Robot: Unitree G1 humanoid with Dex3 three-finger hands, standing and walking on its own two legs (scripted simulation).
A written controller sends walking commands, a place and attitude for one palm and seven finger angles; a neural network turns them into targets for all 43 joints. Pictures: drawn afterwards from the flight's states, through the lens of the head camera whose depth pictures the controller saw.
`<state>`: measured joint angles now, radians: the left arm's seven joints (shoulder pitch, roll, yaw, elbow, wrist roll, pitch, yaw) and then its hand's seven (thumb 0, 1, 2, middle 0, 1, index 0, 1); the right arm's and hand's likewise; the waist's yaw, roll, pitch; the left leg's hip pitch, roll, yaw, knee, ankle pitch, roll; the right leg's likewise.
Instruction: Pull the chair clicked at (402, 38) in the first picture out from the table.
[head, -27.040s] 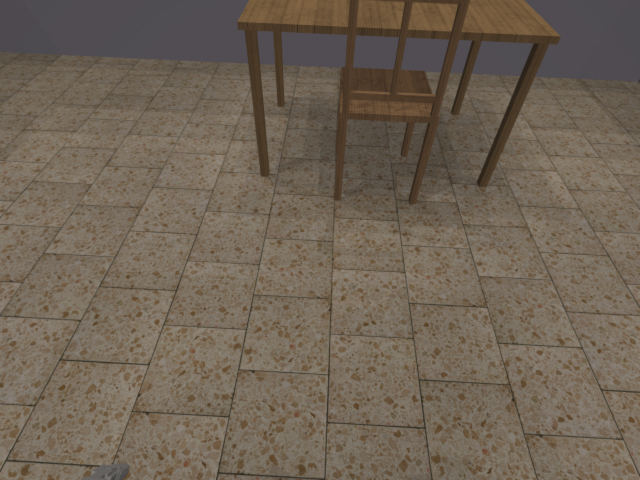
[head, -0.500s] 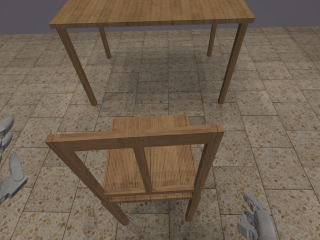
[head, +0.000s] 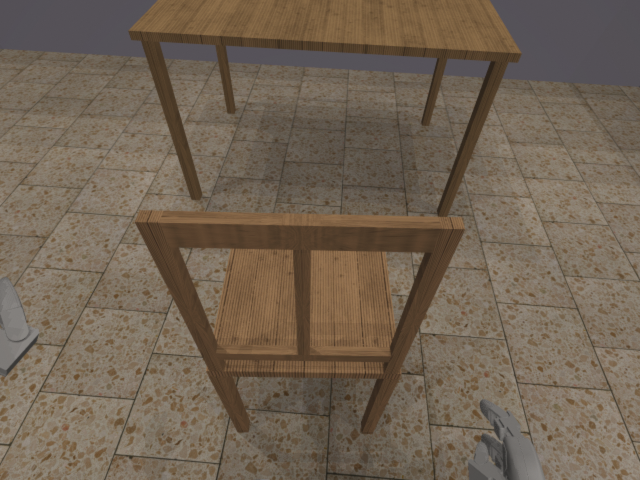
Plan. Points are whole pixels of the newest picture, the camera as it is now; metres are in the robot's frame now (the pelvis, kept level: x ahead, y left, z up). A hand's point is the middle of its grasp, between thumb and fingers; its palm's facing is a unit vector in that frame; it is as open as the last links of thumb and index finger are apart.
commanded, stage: step back with the hand held close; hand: left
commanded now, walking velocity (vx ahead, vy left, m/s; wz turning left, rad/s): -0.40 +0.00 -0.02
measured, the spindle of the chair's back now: (303, 307) +0.37 +0.06 -0.06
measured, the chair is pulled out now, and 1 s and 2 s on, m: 0.78 0.78 0.78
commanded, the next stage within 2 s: stop stepping back and stand still in 1.02 s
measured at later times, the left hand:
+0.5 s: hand (35, 339) +0.19 +0.25 +0.18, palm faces +0.46 -0.74 -0.49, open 7.4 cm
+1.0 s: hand (37, 376) +0.16 +0.22 +0.19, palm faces +0.37 -0.79 -0.49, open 7.4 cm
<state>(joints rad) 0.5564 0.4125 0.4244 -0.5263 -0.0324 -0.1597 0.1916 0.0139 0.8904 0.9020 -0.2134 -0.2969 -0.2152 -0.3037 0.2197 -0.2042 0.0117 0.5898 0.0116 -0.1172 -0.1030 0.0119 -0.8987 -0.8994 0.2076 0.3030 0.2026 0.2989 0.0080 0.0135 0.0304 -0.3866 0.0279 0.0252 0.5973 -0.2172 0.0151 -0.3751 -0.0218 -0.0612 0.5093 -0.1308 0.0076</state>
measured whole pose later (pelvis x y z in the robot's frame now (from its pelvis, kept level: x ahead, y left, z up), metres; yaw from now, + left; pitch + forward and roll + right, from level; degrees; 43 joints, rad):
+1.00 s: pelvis -0.07 -0.02 +0.00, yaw -4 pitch +3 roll -2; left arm 0.53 0.44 0.47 -0.59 -0.04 -0.23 0.15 0.01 0.89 0.90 -0.21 -0.30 -0.21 -0.30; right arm 0.14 -0.13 0.01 0.67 -0.03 -0.15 -0.04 0.01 -0.90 -0.90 0.21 0.30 0.20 0.30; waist 0.01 0.01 0.03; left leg -0.37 0.12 0.04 0.59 -0.27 -0.04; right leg -0.26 0.01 -0.05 0.48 -0.28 0.02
